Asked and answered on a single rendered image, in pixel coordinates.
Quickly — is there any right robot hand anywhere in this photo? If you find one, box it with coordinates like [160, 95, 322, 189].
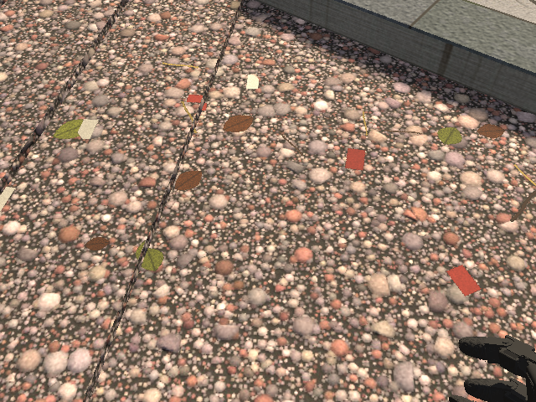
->
[449, 335, 536, 402]

